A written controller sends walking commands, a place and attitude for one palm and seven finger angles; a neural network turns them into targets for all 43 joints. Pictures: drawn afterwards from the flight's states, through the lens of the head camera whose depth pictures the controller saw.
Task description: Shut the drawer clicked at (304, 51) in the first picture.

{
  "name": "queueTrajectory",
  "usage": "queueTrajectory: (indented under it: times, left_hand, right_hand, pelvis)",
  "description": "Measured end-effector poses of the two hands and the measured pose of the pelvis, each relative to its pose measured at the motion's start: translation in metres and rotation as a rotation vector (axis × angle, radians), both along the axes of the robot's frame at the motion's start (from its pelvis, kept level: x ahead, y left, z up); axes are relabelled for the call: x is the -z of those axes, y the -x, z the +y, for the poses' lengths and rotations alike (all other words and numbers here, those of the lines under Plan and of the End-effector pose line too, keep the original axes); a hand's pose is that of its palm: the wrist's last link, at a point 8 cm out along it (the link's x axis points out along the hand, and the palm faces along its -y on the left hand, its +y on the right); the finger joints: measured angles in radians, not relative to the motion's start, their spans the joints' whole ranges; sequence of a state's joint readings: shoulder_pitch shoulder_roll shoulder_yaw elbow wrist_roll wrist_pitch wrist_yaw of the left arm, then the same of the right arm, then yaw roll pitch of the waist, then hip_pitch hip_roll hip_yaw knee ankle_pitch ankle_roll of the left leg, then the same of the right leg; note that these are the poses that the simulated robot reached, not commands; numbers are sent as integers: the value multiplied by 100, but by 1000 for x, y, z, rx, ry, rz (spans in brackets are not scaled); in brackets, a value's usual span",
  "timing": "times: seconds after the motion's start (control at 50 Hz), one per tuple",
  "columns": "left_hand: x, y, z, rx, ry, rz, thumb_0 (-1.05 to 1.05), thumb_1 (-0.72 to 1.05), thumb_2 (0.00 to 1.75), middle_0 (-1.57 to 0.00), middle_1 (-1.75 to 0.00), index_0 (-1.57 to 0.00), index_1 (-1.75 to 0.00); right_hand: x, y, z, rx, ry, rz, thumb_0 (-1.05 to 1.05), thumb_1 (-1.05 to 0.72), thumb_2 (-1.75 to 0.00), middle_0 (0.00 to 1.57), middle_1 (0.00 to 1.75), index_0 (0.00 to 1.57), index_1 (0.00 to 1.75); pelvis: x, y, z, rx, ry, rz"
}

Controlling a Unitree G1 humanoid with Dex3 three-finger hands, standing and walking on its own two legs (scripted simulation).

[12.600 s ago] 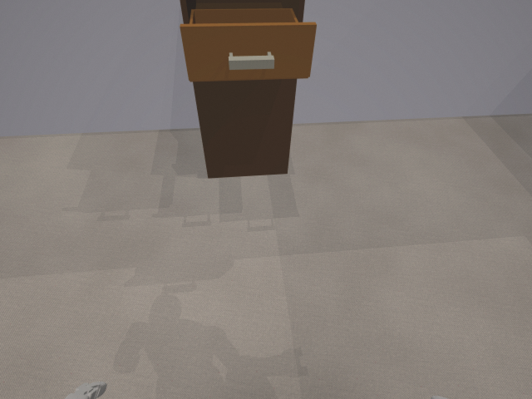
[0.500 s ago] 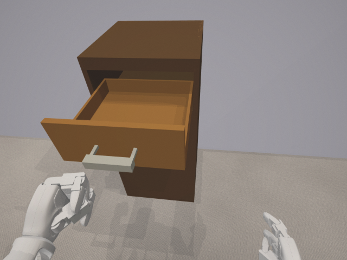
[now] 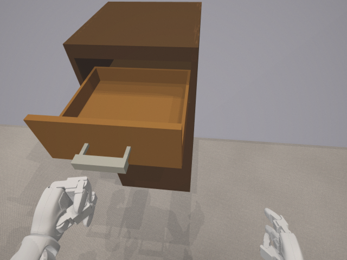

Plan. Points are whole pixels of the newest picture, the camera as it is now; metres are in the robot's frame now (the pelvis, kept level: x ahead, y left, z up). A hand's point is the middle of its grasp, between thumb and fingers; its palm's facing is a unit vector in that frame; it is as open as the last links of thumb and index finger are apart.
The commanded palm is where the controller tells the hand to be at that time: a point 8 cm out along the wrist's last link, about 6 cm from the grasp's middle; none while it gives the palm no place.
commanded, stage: bring the fist close to the handle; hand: left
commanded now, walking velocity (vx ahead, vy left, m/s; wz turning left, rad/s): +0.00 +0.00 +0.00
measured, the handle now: (103, 156) +0.34 +0.21 +0.05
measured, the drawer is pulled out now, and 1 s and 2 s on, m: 0.30 0.30 0.22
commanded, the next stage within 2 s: push the drawer shut in 0.94 s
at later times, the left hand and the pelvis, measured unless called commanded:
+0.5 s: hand (112, 196) +0.24 +0.16 +0.05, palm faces -0.04 -1.00 -0.03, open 3.2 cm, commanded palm +0.22 +0.21 +0.05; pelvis -0.01 +0.02 -0.02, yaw -1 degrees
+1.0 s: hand (109, 197) +0.24 +0.17 +0.05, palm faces -0.01 -1.00 -0.05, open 3.3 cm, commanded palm +0.22 +0.22 +0.05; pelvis -0.01 +0.00 -0.02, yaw -1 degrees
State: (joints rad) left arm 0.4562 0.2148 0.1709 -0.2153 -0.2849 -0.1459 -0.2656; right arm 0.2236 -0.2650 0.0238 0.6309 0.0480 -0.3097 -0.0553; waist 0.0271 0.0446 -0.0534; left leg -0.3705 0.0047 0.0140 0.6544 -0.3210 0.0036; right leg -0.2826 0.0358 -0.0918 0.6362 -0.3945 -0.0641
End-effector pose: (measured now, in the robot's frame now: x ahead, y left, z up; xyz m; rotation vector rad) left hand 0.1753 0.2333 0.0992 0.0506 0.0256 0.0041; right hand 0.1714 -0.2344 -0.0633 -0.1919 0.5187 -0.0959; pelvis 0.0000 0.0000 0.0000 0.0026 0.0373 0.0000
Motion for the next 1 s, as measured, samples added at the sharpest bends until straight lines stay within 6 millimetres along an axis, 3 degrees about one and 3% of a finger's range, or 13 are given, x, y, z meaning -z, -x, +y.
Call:
queueTrajectory:
  times: [0.36,0.64,0.76,1.0]
  left_hand:
    - [31,-30,-16,46,20,-8,1,90,90,-140,-160,-140,-160]
    - [56,-60,-25,49,15,2,1,90,90,-140,-160,-139,-160]
    - [45,-59,-20,26,2,-29,1,90,90,-140,-160,-139,-160]
    - [50,-43,-14,11,4,-5,1,90,90,-140,-160,-139,-160]
  right_hand:
    - [23,23,31,-5,-21,103,1,-91,-90,20,30,20,30]
    - [40,36,20,24,-13,191,1,-91,-90,20,30,20,30]
    - [39,36,12,41,-20,193,1,-91,-90,20,30,20,30]
    - [35,24,-2,37,-4,171,1,-91,-90,20,30,20,30]
  pelvis:
    - [12,10,22,8,6,56]
    - [22,13,19,19,4,100]
    - [21,9,14,24,1,99]
    - [20,9,4,11,0,96]
